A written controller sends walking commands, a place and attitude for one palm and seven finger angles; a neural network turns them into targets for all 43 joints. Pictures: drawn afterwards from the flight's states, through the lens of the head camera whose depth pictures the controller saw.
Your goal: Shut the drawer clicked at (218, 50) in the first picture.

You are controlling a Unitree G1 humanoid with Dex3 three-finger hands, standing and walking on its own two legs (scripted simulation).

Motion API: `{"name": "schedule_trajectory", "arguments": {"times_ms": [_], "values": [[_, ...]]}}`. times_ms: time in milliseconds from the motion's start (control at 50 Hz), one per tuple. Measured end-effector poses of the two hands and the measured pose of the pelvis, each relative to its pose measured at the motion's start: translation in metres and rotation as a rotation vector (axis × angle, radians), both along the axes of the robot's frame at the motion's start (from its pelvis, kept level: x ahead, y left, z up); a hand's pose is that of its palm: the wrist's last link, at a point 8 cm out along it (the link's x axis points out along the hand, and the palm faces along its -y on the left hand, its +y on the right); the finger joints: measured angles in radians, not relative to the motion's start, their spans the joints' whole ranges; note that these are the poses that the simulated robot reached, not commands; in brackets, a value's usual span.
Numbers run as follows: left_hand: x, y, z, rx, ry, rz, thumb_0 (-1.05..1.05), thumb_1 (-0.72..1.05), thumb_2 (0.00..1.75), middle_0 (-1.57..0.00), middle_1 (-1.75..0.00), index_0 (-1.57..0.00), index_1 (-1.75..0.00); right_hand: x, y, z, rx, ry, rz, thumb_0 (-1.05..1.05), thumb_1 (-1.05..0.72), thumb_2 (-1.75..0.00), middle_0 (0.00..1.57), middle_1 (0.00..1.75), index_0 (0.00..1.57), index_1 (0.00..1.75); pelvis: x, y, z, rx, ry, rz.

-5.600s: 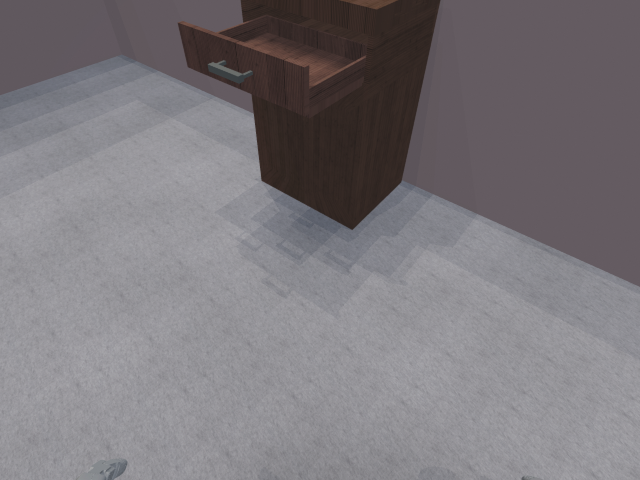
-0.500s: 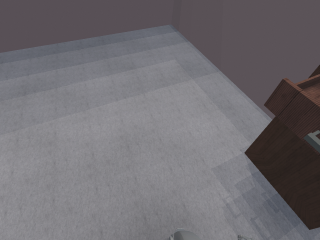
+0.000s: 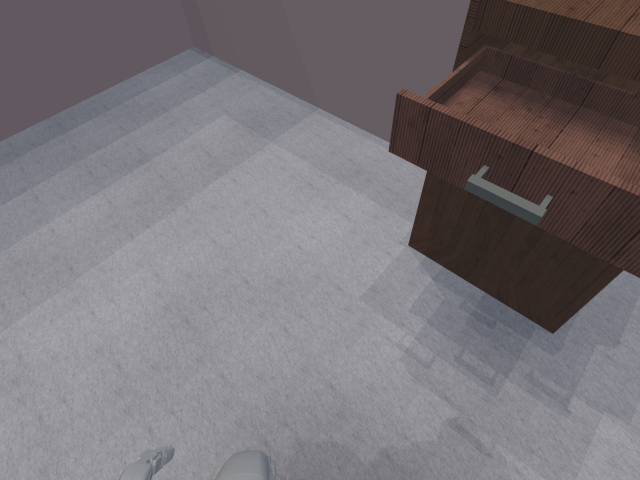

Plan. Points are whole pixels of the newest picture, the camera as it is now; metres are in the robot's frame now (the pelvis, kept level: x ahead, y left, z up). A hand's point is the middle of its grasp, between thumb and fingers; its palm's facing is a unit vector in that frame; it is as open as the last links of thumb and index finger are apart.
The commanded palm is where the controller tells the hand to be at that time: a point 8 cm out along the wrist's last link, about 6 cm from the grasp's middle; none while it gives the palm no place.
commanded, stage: turn to face it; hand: left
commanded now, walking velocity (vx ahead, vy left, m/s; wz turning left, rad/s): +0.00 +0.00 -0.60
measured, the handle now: (508, 192) +0.56 -0.30 -0.02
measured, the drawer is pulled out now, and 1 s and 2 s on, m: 0.30 0.30 0.30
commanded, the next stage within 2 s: take the last steps up to it in 1.04 s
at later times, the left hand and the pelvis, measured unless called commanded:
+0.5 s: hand out of the picture +0.12 +0.24 -0.16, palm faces -0.25 -0.94 -0.22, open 7.4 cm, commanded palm none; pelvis -0.01 +0.05 +0.01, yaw -19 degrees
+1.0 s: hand out of the picture +0.13 +0.12 -0.14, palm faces -0.51 -0.82 -0.26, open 7.4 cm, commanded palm none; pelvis -0.06 +0.01 +0.01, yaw -33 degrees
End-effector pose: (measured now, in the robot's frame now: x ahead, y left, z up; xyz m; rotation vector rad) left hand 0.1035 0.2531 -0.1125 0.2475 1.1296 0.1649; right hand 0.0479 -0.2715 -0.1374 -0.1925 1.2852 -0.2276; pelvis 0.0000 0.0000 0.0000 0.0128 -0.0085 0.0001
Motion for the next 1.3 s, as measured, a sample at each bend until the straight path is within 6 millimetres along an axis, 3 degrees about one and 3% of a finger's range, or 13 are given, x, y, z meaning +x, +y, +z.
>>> {"name": "schedule_trajectory", "arguments": {"times_ms": [120, 260, 360, 460, 560, 720, 800, 900, 1020, 1200, 1300], "values": [[0.003, -0.001, -0.004, -0.020, 0.033, -0.064, 0.00, 0.91, 0.90, -0.21, -0.30, -0.20, -0.30, 0.011, 0.006, 0.012, -0.010, -0.093, -0.040, 0.01, -0.90, -0.90, 0.20, 0.30, 0.19, 0.30, -0.002, 0.008, 0.003, 0.003, 0.004, -0.072], [0.006, 0.027, -0.027, -0.046, 0.064, -0.101, 0.00, 0.90, 0.90, -0.21, -0.30, -0.20, -0.30, 0.012, 0.036, 0.019, -0.048, -0.179, -0.082, 0.01, -0.90, -0.90, 0.20, 0.30, 0.19, 0.30, -0.004, 0.037, -0.008, -0.024, 0.011, -0.158], [0.013, 0.042, -0.029, -0.053, 0.091, -0.146, 0.01, 0.91, 0.90, -0.20, -0.30, -0.20, -0.30, -0.016, 0.060, 0.029, -0.048, -0.157, -0.120, 0.01, -0.90, -0.90, 0.20, 0.30, 0.20, 0.30, -0.008, 0.049, -0.002, -0.033, -0.004, -0.231], [0.018, 0.043, -0.023, -0.051, 0.121, -0.201, 0.00, 0.91, 0.90, -0.20, -0.30, -0.20, -0.30, -0.047, 0.071, 0.032, -0.036, -0.125, -0.200, 0.01, -0.90, -0.90, 0.20, 0.30, 0.20, 0.30, -0.010, 0.053, 0.006, -0.043, -0.002, -0.300], [0.028, 0.025, -0.019, -0.036, 0.146, -0.283, 0.01, 0.91, 0.90, -0.20, -0.30, -0.20, -0.30, -0.085, 0.071, 0.023, -0.011, -0.103, -0.305, 0.01, -0.90, -0.90, 0.20, 0.30, 0.20, 0.30, -0.016, 0.049, 0.006, -0.039, -0.002, -0.373], [0.060, -0.044, -0.012, 0.005, 0.033, -0.459, 0.01, 0.91, 0.90, -0.20, -0.30, -0.20, -0.30, -0.169, 0.050, -0.017, 0.047, -0.026, -0.474, 0.01, -0.90, -0.90, 0.20, 0.30, 0.20, 0.30, -0.036, 0.021, -0.013, -0.011, -0.005, -0.474], [0.058, -0.067, 0.002, 0.014, -0.010, -0.494, 0.00, 0.91, 0.90, -0.20, -0.30, -0.20, -0.30, -0.194, 0.042, -0.018, 0.056, 0.023, -0.523, 0.01, -0.90, -0.90, 0.20, 0.30, 0.20, 0.30, -0.045, 0.013, -0.005, -0.004, -0.010, -0.499], [0.050, -0.081, 0.008, 0.014, 0.010, -0.528, 0.00, 0.91, 0.90, -0.21, -0.30, -0.20, -0.30, -0.204, 0.036, -0.005, 0.052, -0.010, -0.559, 0.01, -0.91, -0.90, 0.20, 0.30, 0.19, 0.30, -0.052, 0.006, 0.004, 0.013, -0.007, -0.542], [0.040, -0.085, 0.000, -0.013, 0.041, -0.550, 0.00, 0.91, 0.90, -0.21, -0.30, -0.20, -0.30, -0.206, 0.038, 0.003, 0.032, -0.027, -0.583, 0.01, -0.90, -0.90, 0.20, 0.30, 0.19, 0.30, -0.056, 0.006, 0.006, 0.006, 0.000, -0.583], [0.029, -0.056, -0.029, -0.045, 0.138, -0.546, 0.00, 0.91, 0.90, -0.21, -0.30, -0.20, -0.30, -0.192, 0.060, 0.013, -0.032, -0.074, -0.598, 0.01, -0.90, -0.90, 0.20, 0.30, 0.19, 0.30, -0.049, 0.029, -0.002, -0.030, 0.020, -0.636], [0.032, -0.045, -0.029, -0.048, 0.192, -0.570, 0.01, 0.91, 0.90, -0.20, -0.30, -0.20, -0.30, -0.202, 0.089, 0.023, -0.021, -0.052, -0.619, 0.01, -0.90, -0.90, 0.20, 0.30, 0.20, 0.30, -0.041, 0.033, 0.007, -0.037, 0.020, -0.661]]}}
